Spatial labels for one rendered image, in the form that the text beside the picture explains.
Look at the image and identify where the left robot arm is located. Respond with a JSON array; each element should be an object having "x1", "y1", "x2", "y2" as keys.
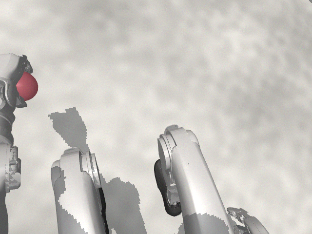
[{"x1": 0, "y1": 77, "x2": 21, "y2": 234}]

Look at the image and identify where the right robot hand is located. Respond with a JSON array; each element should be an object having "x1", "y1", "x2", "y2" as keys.
[{"x1": 227, "y1": 207, "x2": 269, "y2": 234}]

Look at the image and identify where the left robot hand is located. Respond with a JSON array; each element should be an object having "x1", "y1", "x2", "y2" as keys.
[{"x1": 0, "y1": 54, "x2": 33, "y2": 108}]

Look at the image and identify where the right robot foot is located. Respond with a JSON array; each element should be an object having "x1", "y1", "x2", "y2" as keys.
[{"x1": 154, "y1": 159, "x2": 182, "y2": 216}]

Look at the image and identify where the left robot foot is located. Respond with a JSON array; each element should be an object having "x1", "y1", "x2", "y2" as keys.
[{"x1": 99, "y1": 187, "x2": 109, "y2": 234}]

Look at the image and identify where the ball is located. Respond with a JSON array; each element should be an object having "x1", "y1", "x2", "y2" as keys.
[{"x1": 16, "y1": 71, "x2": 38, "y2": 101}]

